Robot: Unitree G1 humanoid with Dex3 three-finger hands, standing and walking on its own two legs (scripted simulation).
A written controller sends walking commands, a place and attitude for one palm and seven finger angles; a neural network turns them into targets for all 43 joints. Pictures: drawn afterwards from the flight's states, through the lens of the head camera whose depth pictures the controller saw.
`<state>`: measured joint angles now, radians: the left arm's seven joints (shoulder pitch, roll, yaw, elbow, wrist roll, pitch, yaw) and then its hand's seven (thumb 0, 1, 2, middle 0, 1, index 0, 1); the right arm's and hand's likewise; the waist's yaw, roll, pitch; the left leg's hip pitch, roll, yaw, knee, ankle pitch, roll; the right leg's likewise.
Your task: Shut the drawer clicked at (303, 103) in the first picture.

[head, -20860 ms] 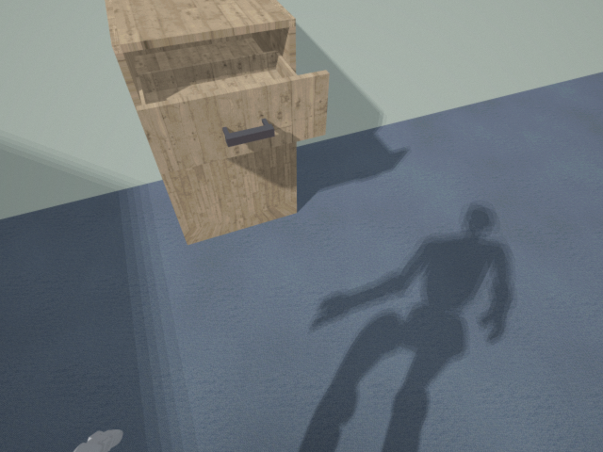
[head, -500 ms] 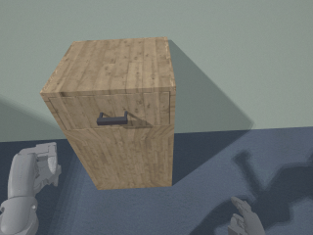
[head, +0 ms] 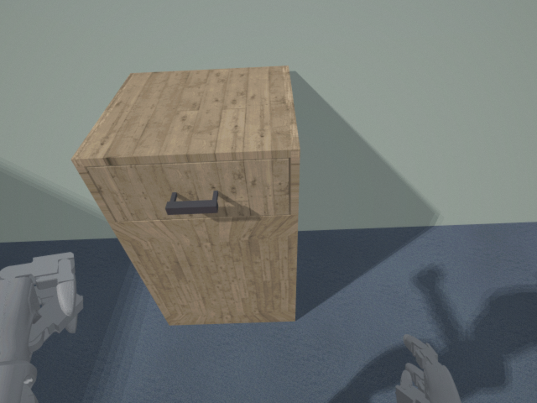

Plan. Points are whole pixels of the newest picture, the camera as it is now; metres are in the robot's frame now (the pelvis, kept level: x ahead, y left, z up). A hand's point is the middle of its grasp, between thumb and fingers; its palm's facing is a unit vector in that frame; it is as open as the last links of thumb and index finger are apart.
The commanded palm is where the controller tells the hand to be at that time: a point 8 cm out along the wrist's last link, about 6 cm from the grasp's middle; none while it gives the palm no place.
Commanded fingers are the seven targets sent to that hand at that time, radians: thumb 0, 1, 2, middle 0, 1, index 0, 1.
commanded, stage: step back with the hand held close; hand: left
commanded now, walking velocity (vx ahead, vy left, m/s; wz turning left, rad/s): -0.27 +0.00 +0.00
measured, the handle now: (193, 201) +0.55 +0.26 -0.06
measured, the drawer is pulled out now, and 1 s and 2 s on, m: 0.00 0.00 0.00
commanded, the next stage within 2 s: stop stepping back and stand still in 1.50 s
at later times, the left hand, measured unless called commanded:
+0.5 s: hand (22, 330) +0.14 +0.28 +0.16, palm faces +0.32 -0.79 -0.52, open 3.3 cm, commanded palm +0.08 +0.31 +0.18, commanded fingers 0.00 0.90 0.90 -1.40 -1.60 -1.40 -1.60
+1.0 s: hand out of the picture +0.08 +0.28 +0.16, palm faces +0.37 -0.76 -0.53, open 3.2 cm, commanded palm +0.00 +0.32 +0.18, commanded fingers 0.00 0.90 0.90 -1.40 -1.60 -1.40 -1.60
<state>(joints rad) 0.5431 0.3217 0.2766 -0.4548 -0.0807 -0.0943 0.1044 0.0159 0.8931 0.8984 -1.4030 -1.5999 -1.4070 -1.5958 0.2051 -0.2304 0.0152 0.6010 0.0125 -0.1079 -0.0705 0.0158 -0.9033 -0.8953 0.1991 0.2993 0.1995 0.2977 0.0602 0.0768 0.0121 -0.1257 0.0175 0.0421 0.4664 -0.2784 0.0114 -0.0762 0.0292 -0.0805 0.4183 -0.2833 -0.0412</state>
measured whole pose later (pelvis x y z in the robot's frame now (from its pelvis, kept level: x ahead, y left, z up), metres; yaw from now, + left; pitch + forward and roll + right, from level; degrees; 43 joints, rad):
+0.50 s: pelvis -0.05 +0.03 -0.01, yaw -1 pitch +1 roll -1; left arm 0.65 0.42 0.40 -0.59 -0.05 -0.21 0.13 0.01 0.89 0.90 -1.40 -1.60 -1.41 -1.60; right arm 0.19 -0.21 -0.02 0.54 0.00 -0.03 -0.06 0.02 -0.90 -0.90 0.20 0.30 0.20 0.30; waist 0.01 0.01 0.05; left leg -0.32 -0.02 0.08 0.52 -0.22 0.06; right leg -0.30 -0.02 -0.05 0.52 -0.23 0.00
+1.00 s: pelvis -0.11 +0.03 -0.02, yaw +3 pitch +2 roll -3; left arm 0.61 0.44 0.44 -0.60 0.00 -0.27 0.14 0.01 0.89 0.90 -1.40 -1.60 -1.41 -1.60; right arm 0.24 -0.21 -0.03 0.57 -0.01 -0.09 -0.07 0.02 -0.90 -0.90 0.20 0.30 0.20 0.30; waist -0.04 0.02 0.02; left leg -0.48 0.00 0.00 0.59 -0.15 0.07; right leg -0.33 0.08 0.01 0.68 -0.30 0.01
